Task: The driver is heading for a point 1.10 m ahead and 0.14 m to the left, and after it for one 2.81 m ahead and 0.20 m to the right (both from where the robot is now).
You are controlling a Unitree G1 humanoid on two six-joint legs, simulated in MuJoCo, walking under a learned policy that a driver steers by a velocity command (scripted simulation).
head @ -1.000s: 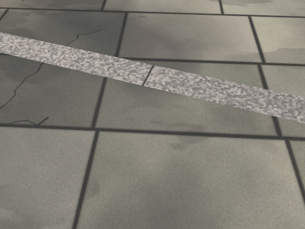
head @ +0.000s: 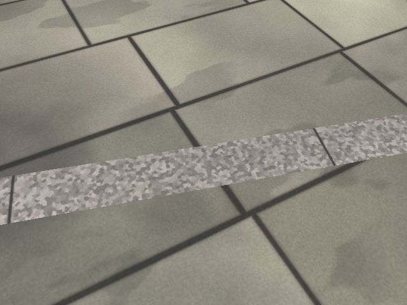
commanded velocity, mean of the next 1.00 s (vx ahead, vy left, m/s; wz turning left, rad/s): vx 0.50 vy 0.00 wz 0.13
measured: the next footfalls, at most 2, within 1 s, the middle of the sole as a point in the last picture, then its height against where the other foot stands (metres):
right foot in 0.28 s outside the picture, level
left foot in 0.82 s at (192, 271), level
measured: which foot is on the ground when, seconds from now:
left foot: down 0.00-0.28, up 0.30-0.80, down 0.82-1.00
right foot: up 0.00-0.26, down 0.28-0.84, up 0.86-1.00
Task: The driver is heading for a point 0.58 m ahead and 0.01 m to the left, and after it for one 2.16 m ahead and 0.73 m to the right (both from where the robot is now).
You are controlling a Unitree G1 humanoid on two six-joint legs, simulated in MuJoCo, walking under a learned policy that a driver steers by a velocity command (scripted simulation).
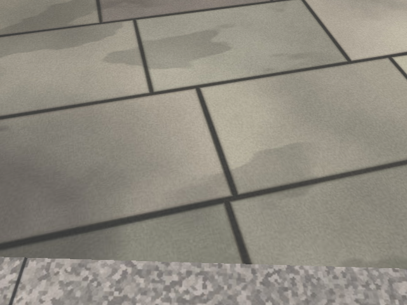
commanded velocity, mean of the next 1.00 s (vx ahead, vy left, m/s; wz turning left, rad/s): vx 0.40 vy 0.00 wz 0.20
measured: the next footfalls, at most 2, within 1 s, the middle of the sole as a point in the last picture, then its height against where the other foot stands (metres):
right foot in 0.38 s outside the picture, level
left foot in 0.84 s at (166, 277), level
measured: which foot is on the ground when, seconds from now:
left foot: down 0.00-0.38, up 0.40-0.82, down 0.84-1.00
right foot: up 0.00-0.36, down 0.38-0.84, up 0.86-1.00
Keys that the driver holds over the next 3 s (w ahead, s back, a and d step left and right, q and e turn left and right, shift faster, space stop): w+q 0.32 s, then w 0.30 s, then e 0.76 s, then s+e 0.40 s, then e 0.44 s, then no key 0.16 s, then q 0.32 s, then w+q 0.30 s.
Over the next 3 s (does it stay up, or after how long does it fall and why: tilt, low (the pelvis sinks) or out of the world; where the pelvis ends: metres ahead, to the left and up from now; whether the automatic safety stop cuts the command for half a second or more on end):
stays up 0.34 0.11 0.01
